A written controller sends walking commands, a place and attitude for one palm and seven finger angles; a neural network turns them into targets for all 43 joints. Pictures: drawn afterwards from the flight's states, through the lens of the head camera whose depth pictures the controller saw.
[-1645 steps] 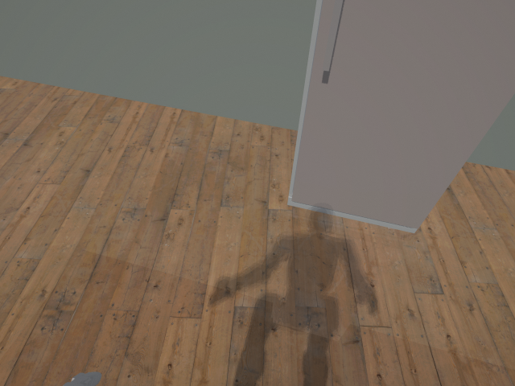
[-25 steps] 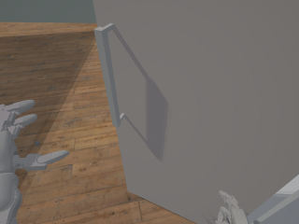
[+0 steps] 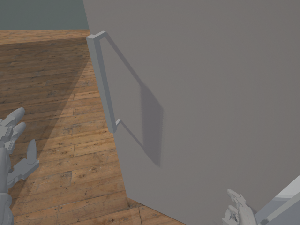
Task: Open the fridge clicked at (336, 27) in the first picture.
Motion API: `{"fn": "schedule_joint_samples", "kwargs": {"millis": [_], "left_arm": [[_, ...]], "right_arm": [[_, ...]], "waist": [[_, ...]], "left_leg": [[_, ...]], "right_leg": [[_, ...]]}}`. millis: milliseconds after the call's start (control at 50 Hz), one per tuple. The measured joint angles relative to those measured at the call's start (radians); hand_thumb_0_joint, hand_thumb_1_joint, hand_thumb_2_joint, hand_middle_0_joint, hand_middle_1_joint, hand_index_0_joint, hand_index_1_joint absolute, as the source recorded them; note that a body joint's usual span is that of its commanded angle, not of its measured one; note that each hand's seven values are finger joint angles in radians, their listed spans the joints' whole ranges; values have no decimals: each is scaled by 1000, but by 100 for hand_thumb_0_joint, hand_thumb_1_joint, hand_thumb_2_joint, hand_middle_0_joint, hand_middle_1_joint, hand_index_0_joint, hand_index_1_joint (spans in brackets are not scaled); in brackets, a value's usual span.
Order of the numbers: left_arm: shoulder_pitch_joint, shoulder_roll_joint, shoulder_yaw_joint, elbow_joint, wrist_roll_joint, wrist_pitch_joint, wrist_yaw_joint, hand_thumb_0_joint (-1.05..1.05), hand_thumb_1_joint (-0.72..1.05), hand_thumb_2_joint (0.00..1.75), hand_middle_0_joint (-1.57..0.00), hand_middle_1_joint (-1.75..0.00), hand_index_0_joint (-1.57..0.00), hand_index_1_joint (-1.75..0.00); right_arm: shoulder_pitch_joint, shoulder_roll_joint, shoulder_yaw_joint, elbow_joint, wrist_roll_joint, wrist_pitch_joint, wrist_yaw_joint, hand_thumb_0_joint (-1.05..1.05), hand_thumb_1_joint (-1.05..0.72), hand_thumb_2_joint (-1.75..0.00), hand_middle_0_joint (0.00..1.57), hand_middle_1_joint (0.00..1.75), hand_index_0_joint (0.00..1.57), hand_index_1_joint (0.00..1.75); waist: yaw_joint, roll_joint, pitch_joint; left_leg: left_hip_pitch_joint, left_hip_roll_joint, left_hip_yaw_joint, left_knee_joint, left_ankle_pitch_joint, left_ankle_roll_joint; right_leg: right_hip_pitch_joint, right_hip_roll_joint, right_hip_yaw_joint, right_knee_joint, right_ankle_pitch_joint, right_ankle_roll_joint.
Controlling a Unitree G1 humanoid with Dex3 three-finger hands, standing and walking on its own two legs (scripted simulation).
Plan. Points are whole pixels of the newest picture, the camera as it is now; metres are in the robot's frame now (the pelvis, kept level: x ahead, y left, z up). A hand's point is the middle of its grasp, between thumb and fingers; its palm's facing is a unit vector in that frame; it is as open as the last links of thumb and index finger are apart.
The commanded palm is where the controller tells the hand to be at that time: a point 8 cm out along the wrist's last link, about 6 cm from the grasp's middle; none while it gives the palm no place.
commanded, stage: draw the hand back to the body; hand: left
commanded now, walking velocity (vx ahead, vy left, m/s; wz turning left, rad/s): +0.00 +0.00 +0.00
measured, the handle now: (108, 89) +0.41 +0.19 +0.17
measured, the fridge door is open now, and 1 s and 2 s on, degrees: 66 66 66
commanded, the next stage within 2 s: step back with the hand held close in 0.28 s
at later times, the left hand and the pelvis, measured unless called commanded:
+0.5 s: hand (38, 153) +0.19 +0.27 +0.16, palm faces +0.48 -0.79 -0.38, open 7.4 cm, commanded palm +0.14 +0.30 +0.18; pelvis +0.00 +0.00 +0.00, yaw +0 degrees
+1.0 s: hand (12, 180) +0.13 +0.28 +0.16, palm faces +0.46 -0.77 -0.44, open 7.4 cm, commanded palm +0.08 +0.32 +0.18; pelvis -0.06 +0.02 -0.02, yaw +0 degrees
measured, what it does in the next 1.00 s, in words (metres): shifts its weight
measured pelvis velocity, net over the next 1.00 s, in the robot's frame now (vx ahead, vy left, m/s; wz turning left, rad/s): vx -0.06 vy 0.02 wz -0.01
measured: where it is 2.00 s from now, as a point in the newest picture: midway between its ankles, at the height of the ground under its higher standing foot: outside the picture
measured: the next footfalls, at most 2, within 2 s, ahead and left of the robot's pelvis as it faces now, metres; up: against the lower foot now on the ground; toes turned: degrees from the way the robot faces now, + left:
right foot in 1.78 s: -0.22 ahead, -0.07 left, +0.00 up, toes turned -2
left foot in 1.96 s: -0.20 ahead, +0.16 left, +0.00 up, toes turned +3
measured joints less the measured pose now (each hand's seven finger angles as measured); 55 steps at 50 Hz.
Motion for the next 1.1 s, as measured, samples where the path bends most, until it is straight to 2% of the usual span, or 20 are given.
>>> {"fn": "schedule_joint_samples", "kwargs": {"millis": [160, 420, 460, 520, 600, 660, 720, 840, 1000, 1100], "left_arm": [[-19, -7, 0, 17, -2, 14, 1, 2, 86, 89, -21, -32, -21, -32], [-15, 1, -1, 10, -3, 15, -6, 2, 89, 90, -21, -30, -21, -31], [-36, -2, 10, 15, 3, -1, -7, 2, 89, 90, -21, -30, -21, -31], [-51, -8, 32, 18, 15, -40, 0, 2, 89, 90, -21, -30, -21, -31], [-16, -1, 31, -20, 23, -62, 4, 2, 89, 90, -21, -30, -20, -30], [32, 23, 31, -62, 26, -71, 4, 2, 89, 90, -21, -30, -20, -30], [65, 54, 47, -94, 25, -82, 5, 2, 89, 90, -21, -30, -21, -30], [66, 83, 90, -116, 25, -103, 17, 2, 89, 90, -21, -30, -21, -31], [27, 30, 88, -100, 42, -128, 26, 2, 89, 90, -21, -30, -21, -31], [14, 14, 72, -112, 47, -144, 35, 2, 89, 90, -21, -30, -21, -31]], "right_arm": [[-10, 13, 10, 1, -5, 3, -3, 1, -90, -90, 21, 30, 21, 30], [3, 10, 7, 4, -3, 5, -5, 1, -90, -90, 21, 30, 21, 30], [1, 3, 9, -4, -2, 18, -3, 1, -90, -90, 21, 30, 21, 30], [-19, -2, 9, -17, -5, 52, 4, 1, -90, -90, 21, 30, 21, 30], [-31, 1, 1, -53, -2, 92, 8, 1, -90, -90, 21, 30, 21, 30], [-28, 8, -4, -80, 1, 111, 6, 1, -90, -90, 21, 30, 21, 30], [-18, 18, -7, -99, 3, 121, 3, 1, -90, -90, 21, 30, 21, 30], [3, 33, 2, -107, 5, 110, 1, 1, -90, -90, 21, 30, 21, 30], [19, 36, 13, -96, 7, 71, 5, 1, -90, -90, 21, 30, 21, 30], [26, 33, 15, -69, -3, 59, 9, 1, -90, -90, 21, 30, 21, 30]], "waist": [[5, 4, 2], [-3, 4, 5], [-2, 9, 8], [-19, 6, 15], [-47, -18, 32], [-66, -39, 41], [-74, -55, 46], [-66, -67, 52], [-51, -41, 49], [-53, -51, 38]], "left_leg": [[5, 6, -8, -3, 1, -6], [11, 9, -5, -8, 0, -9], [-8, 16, -6, 5, -3, -8], [-50, 23, -2, 24, -4, -5], [-85, 13, 18, 22, 8, 5], [-104, 4, 30, 23, 17, 14], [-126, -2, 36, 33, 22, 22], [-171, -7, 30, 71, 31, 31], [-236, 2, 10, 153, 21, 33], [-268, -1, 2, 173, -18, 30]], "right_leg": [[8, 6, -7, -5, -1, -7], [12, 10, -5, -9, -1, -9], [3, 17, -6, -17, 6, -8], [-33, 23, -1, -20, 22, -6], [-84, 12, 19, 2, 29, 5], [-115, 1, 31, 21, 30, 13], [-141, -5, 36, 39, 33, 19], [-183, -12, 31, 78, 39, 24], [-229, -5, 11, 136, 44, 19], [-251, -7, 5, 131, 65, 10]]}}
